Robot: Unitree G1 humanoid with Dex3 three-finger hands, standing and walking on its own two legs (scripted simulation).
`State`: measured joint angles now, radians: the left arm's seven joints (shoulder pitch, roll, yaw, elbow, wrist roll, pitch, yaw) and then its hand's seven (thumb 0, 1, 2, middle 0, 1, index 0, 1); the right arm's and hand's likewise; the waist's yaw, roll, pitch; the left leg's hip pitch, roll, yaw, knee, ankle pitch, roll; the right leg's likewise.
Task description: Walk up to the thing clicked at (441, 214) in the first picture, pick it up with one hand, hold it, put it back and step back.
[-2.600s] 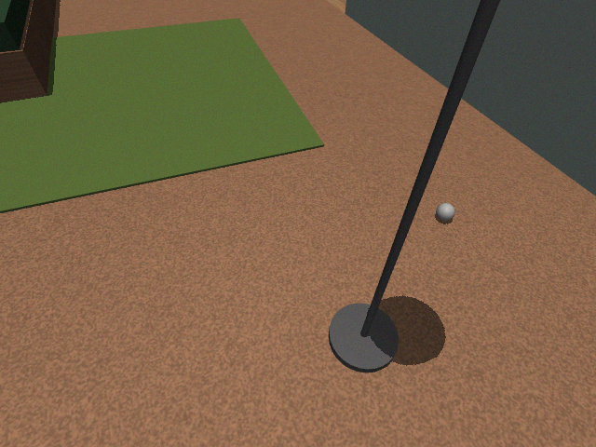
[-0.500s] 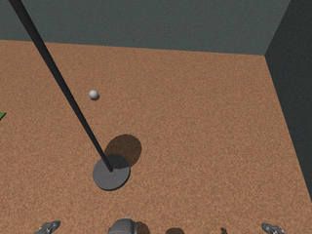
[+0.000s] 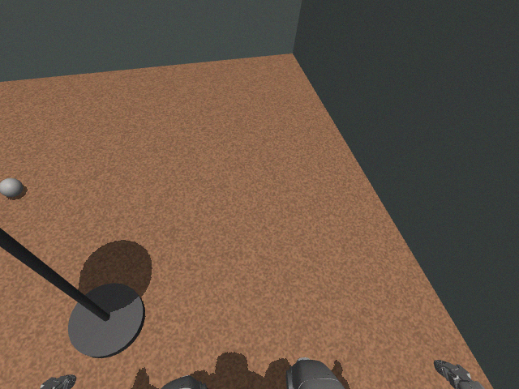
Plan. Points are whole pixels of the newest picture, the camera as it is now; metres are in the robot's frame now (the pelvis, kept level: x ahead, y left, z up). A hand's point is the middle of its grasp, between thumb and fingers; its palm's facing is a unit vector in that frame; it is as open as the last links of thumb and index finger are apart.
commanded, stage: walk up
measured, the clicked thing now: (11, 187) +0.93 +1.00 -0.72
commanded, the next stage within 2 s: none
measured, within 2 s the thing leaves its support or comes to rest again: neither
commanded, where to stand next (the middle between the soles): +0.06 -0.03 m, yaw -32 degrees
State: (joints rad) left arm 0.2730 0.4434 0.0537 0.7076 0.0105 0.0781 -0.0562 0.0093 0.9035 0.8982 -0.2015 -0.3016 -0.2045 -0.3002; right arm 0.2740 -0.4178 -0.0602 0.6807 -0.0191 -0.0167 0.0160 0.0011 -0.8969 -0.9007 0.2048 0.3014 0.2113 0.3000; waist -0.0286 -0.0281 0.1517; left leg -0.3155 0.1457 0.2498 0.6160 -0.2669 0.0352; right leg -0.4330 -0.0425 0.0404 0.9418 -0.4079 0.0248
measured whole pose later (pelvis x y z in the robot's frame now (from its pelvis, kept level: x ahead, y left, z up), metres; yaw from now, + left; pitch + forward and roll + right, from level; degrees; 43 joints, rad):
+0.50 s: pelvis +0.00 -0.02 -0.02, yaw -16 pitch -1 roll +0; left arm 0.28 0.42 0.05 0.70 0.02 0.01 -0.01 0.01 0.90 0.90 -0.21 -0.30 -0.21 -0.30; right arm 0.27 -0.41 -0.05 0.78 -0.02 -0.01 0.00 0.00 -0.90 -0.90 0.20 0.30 0.21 0.30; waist 0.00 0.00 0.10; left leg -0.39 0.00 0.02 0.79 -0.39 0.03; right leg -0.42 0.10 0.13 0.80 -0.37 -0.02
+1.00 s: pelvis -0.02 -0.03 -0.02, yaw -27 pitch -3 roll +0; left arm 0.27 0.39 0.03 0.83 0.03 -0.04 0.01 0.01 0.90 0.90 -0.20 -0.30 -0.21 -0.30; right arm 0.26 -0.42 -0.04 0.81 -0.01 0.03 0.01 0.00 -0.90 -0.90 0.20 0.30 0.21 0.30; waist -0.01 0.06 0.11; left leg -0.40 0.07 0.02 0.96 -0.55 0.02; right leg -0.35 0.04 0.04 0.74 -0.33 -0.02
